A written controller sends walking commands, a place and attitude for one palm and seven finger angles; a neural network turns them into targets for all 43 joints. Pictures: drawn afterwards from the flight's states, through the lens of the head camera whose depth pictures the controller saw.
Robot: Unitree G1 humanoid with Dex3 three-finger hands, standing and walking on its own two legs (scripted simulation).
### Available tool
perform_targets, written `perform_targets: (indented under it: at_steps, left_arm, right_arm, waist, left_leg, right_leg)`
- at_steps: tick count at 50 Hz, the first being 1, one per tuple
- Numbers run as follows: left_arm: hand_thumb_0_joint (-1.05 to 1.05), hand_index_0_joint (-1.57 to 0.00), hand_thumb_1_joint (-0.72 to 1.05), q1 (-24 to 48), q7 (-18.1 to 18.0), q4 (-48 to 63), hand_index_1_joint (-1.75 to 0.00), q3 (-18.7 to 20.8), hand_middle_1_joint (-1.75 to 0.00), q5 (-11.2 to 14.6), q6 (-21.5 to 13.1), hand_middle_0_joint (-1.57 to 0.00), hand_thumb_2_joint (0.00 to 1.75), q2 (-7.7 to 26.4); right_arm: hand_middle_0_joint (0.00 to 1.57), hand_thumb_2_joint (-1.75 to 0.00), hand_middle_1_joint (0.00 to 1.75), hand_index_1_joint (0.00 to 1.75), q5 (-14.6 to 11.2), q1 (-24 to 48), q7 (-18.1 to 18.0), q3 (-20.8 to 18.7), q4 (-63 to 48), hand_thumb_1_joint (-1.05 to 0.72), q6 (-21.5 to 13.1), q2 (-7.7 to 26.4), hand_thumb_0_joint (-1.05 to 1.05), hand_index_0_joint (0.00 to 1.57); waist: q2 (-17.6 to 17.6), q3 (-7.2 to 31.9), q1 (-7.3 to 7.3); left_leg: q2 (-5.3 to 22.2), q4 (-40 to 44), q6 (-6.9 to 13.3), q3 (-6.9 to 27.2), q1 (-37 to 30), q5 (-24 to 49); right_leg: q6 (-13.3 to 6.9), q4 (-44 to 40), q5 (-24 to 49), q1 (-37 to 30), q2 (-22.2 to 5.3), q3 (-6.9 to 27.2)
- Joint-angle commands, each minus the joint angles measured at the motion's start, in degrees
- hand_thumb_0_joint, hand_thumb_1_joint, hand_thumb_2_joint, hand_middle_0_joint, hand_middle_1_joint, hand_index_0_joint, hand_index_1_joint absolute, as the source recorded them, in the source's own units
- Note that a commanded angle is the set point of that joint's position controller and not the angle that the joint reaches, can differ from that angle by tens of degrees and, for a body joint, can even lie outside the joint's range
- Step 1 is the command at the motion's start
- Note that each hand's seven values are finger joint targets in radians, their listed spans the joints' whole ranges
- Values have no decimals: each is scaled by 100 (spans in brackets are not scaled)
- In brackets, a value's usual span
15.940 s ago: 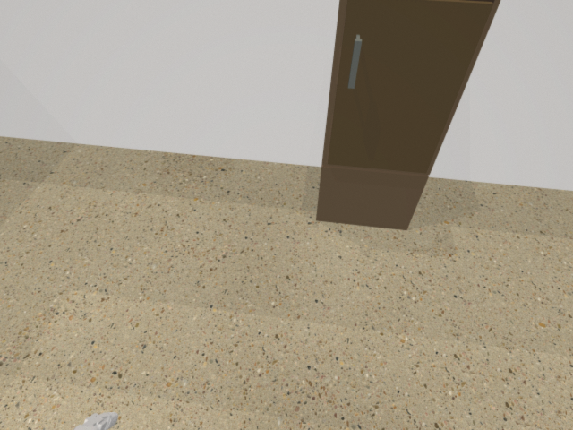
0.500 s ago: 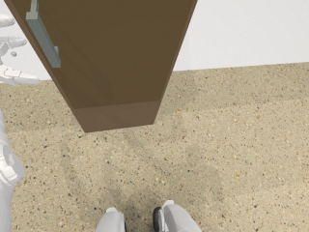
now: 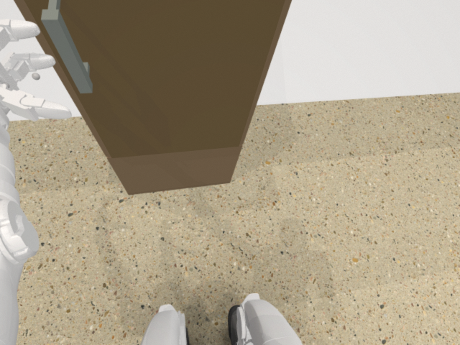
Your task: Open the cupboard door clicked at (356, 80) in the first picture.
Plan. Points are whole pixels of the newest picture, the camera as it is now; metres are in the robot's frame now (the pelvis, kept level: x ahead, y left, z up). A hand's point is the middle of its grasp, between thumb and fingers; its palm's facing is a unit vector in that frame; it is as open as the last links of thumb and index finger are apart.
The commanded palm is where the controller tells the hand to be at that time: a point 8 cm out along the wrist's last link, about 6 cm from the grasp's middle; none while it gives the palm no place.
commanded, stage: move the hooked fingers beside the handle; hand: left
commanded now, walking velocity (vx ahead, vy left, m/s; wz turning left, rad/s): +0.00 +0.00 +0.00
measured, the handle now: (71, 47) +0.58 +0.21 +0.09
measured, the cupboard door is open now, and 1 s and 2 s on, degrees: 0 0 0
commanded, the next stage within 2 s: slide the fingers in behind the handle in 0.38 s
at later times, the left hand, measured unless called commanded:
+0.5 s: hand (28, 71) +0.53 +0.26 +0.09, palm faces +0.07 -1.00 -0.01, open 14.0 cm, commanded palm +0.51 +0.29 +0.08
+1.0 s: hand (51, 73) +0.53 +0.24 +0.08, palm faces +0.07 -1.00 +0.00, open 13.9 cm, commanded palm +0.51 +0.26 +0.08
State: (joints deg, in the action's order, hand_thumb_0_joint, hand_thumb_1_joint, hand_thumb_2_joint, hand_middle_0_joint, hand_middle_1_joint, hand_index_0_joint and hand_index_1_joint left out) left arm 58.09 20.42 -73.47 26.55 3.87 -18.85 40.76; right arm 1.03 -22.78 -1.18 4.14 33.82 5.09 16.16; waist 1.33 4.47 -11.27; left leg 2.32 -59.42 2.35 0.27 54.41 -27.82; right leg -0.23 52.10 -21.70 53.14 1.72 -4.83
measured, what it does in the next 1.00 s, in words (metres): stands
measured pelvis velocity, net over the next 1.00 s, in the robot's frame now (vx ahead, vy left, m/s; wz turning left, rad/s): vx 0.01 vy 0.00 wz -0.01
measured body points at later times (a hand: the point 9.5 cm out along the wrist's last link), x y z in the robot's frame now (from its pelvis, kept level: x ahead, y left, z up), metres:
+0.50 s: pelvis +0.00 +0.00 +0.00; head +0.16 +0.04 +0.42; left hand +0.52 +0.32 +0.09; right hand -0.02 -0.27 -0.09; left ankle -0.01 +0.09 -0.67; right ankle +0.02 -0.13 -0.67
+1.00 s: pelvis +0.01 +0.00 +0.00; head +0.16 +0.03 +0.43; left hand +0.52 +0.29 +0.09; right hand +0.00 -0.26 -0.10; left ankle -0.01 +0.09 -0.67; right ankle +0.02 -0.13 -0.67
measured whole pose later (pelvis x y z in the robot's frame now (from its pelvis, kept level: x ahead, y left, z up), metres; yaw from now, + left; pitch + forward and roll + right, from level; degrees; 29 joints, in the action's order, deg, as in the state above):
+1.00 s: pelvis +0.01 +0.00 +0.00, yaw -1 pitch +23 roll -5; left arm 55.1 16.2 -68.8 26.4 4.6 -20.3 35.7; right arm 1.6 -24.0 0.2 3.3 34.4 5.1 15.0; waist 1.6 5.5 -10.8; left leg 2.4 -59.2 2.5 -0.2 53.8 -28.7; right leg 0.1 51.8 -22.4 52.8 1.9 -4.2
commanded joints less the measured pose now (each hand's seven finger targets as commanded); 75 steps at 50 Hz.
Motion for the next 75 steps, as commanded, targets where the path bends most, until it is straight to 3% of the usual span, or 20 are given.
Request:
perform_targets:
  at_steps: [1, 4, 8, 13, 18, 19, 22, 29, 33, 40, 42, 46, 49, 53, 57, 64, 66, 70, 73, 75]
  left_arm:
    - [0, -30, -50, 2733, -11, 1285, -120, 356, -120, 54, -432, -30, 30, 1904]
    - [0, -30, -50, 2492, 6, 1600, -120, 811, -120, 14, -632, -30, 30, 2533]
    - [0, -30, -50, 1939, 184, 1478, -120, 564, -120, 108, -498, -30, 30, 2040]
    - [0, -30, -50, 2002, 335, 1235, -120, 361, -120, 242, -149, -30, 30, 1800]
    - [0, -30, -50, 2610, 144, 1782, -120, 291, -120, 196, -518, -30, 30, 1760]
    - [0, -30, -50, 2499, 92, 1726, -120, 497, -120, 177, -573, -30, 30, 1978]
    - [0, -30, -50, 2389, 101, 1398, -120, 305, -120, 152, -525, -30, 30, 1735]
    - [0, -30, -50, 2092, 122, 1777, -120, 186, -120, 185, -336, -30, 30, 1454]
    - [0, -30, -50, 2128, -43, 1850, -120, 271, -120, 340, -432, -30, 30, 1275]
    - [0, -30, -50, 2211, -299, 1823, -120, -111, -120, 104, -470, -30, 30, 841]
    - [0, -30, -50, 2066, -356, 1755, -120, 161, -120, 128, -468, -30, 30, 1078]
    - [0, -30, -50, 2252, -390, 1645, -120, 104, -120, 164, -468, -30, 30, 966]
    - [0, -30, -50, 2212, -416, 1782, -120, 28, -120, 81, -535, -30, 30, 926]
    - [0, -30, -50, 2296, -426, 2073, -120, -278, -120, 174, -601, -30, 30, 384]
    - [0, -30, -50, 2215, -527, 1608, -120, -168, -120, 247, -440, -30, 30, 396]
    - [0, -30, -50, 2213, -928, 1981, -120, 15, -120, -29, -700, -30, 30, 682]
    - [0, -30, -50, 2185, -959, 1733, -120, 27, -120, -12, -705, -30, 30, 630]
    - [0, -30, -50, 2270, -923, 1591, -120, -199, -120, -23, -634, -30, 30, 363]
    - [0, -30, -50, 2358, -943, 1594, -120, -68, -120, -37, -618, -30, 30, 578]
    - [0, -30, -50, 2593, -978, 1631, -120, -270, -120, -22, -624, -30, 30, 297]
  right_arm:
    - [20, -90, 30, 30, 34, -1236, -89, -383, -166, -90, -93, 1142, 0, 20]
    - [20, -90, 30, 30, 65, -1292, -81, -409, -229, -90, -124, 1186, 0, 20]
    - [20, -90, 30, 30, 29, -1317, -17, -419, -261, -90, -51, 1144, 0, 20]
    - [20, -90, 30, 30, -36, -1336, -76, -413, -229, -90, 3, 1182, 0, 20]
    - [20, -90, 30, 30, 25, -1343, -84, -442, -97, -90, -71, 1151, 0, 20]
    - [20, -90, 30, 30, 52, -1385, -71, -450, -64, -90, -73, 1176, 0, 20]
    - [20, -90, 30, 30, 37, -1344, -62, -436, -30, -90, -82, 1159, 0, 20]
    - [20, -90, 30, 30, 39, -1363, -13, -467, -152, -90, -7, 1126, 0, 20]
    - [20, -90, 30, 30, 43, -1320, 10, -494, -139, -90, -3, 1111, 0, 20]
    - [20, -90, 30, 30, 59, -1297, 66, -506, -69, -90, -15, 1029, 0, 20]
    - [20, -90, 30, 30, 74, -1331, 76, -522, -68, -90, -9, 1061, 0, 20]
    - [20, -90, 30, 30, 65, -1304, 74, -495, -86, -90, -29, 1036, 0, 20]
    - [20, -90, 30, 30, 65, -1307, 84, -510, -90, -90, -41, 1020, 0, 20]
    - [20, -90, 30, 30, 93, -1321, 120, -553, -58, -90, -62, 985, 0, 20]
    - [20, -90, 30, 30, 60, -1296, 109, -533, 0, -90, -71, 995, 0, 20]
    - [20, -90, 30, 30, 104, -1259, 154, -523, -118, -90, -128, 935, 0, 20]
    - [20, -90, 30, 30, 96, -1253, 153, -532, -86, -90, -146, 951, 0, 20]
    - [20, -90, 30, 30, 66, -1230, 143, -531, -87, -90, -177, 931, 0, 20]
    - [20, -90, 30, 30, 78, -1287, 119, -518, -68, -90, -194, 962, 0, 20]
    - [20, -90, 30, 30, 87, -1271, 121, -529, -24, -90, -224, 931, 0, 20]
  waist:
    - [951, 2825, -168]
    - [1196, 3421, 56]
    - [1349, 3282, 108]
    - [878, 2555, -42]
    - [1253, 2722, -156]
    - [1251, 2931, -60]
    - [1219, 2805, -133]
    - [1501, 3148, 17]
    - [960, 2896, -66]
    - [1368, 2748, -85]
    - [1165, 2916, 8]
    - [900, 2872, -70]
    - [1144, 3016, -33]
    - [1287, 3176, -80]
    - [761, 2758, -114]
    - [1007, 3032, 57]
    - [669, 2822, -1]
    - [831, 2808, -52]
    - [694, 2803, -45]
    - [705, 2814, -159]
  left_leg:
    - [-31, 562, -48, 356, -1680, 2328]
    - [-25, 514, -84, 353, -1853, 2715]
    - [1, 568, -99, 312, -2127, 3038]
    - [-12, 725, -9, 285, -1678, 2392]
    - [25, 638, -73, 376, -2136, 2578]
    - [29, 626, -111, 420, -2226, 2675]
    - [19, 606, -109, 405, -2149, 2600]
    - [70, 615, -217, 472, -2739, 3638]
    - [75, 610, -167, 459, -2536, 3408]
    - [74, 619, -269, 500, -2779, 3585]
    - [67, 603, -257, 487, -2682, 3552]
    - [20, 606, -178, 433, -2308, 3225]
    - [23, 595, -195, 433, -2499, 3356]
    - [63, 579, -272, 511, -2970, 3749]
    - [-3, 683, -153, 413, -2274, 2925]
    - [-44, 647, -149, 346, -2273, 2993]
    - [-49, 653, -109, 315, -1992, 2656]
    - [-100, 691, -78, 235, -1897, 2415]
    - [-94, 687, -59, 265, -1848, 2401]
    - [-88, 661, -59, 274, -1893, 2394]
  right_leg:
    - [-78, -328, 1539, -1216, 159, 333]
    - [-123, -207, 1900, -1574, 172, 363]
    - [-135, -272, 2063, -1507, 211, 306]
    - [-92, -471, 1702, -1391, 205, 295]
    - [-106, -407, 1526, -948, 208, 273]
    - [-114, -376, 1514, -1002, 215, 256]
    - [-102, -376, 1466, -936, 202, 253]
    - [-116, -334, 1940, -948, 212, 158]
    - [-110, -371, 1938, -1014, 251, 149]
    - [-106, -351, 1746, -652, 220, 124]
    - [-116, -330, 1833, -876, 231, 136]
    - [-98, -305, 1952, -1109, 216, 183]
    - [-105, -291, 1952, -1034, 209, 193]
    - [-127, -322, 1919, -851, 236, 135]
    - [-87, -387, 1809, -1112, 219, 169]
    - [-112, -292, 1965, -1308, 187, 249]
    - [-87, -325, 1846, -1348, 187, 269]
    - [-83, -372, 1815, -1417, 157, 323]
    - [-94, -360, 1818, -1452, 162, 325]
    - [-62, -368, 1800, -1327, 150, 329]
